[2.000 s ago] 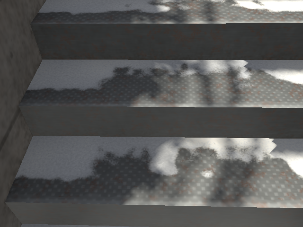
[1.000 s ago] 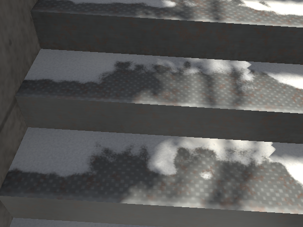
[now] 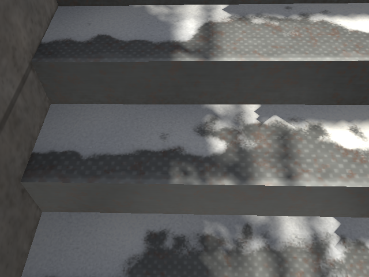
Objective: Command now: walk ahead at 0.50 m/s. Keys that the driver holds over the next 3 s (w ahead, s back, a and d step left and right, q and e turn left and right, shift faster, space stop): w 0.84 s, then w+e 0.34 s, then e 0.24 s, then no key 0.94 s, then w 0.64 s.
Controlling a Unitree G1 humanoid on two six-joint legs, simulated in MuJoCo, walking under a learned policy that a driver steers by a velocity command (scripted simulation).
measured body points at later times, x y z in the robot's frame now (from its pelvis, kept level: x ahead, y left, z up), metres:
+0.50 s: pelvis +0.31 -0.04 +0.18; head +0.32 -0.02 +0.63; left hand +0.48 +0.17 +0.06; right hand +0.31 -0.27 +0.04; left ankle +0.17 +0.09 -0.39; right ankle +0.37 -0.10 -0.47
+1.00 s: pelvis +0.62 +0.00 +0.37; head +0.63 -0.01 +0.82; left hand +0.70 +0.25 +0.25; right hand +0.75 -0.23 +0.24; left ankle +0.69 +0.07 -0.30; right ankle +0.49 -0.12 -0.14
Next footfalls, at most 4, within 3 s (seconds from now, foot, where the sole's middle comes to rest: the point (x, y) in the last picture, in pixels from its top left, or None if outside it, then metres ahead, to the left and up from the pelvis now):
0.40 right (243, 268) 0.41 -0.10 -0.51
0.86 left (181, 139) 0.73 0.07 -0.34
1.40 right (250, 31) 1.02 -0.14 -0.16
2.20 left None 1.27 0.07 0.01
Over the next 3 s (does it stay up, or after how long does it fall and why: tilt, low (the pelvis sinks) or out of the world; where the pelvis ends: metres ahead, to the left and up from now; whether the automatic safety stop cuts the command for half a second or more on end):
stays up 1.30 -0.05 0.78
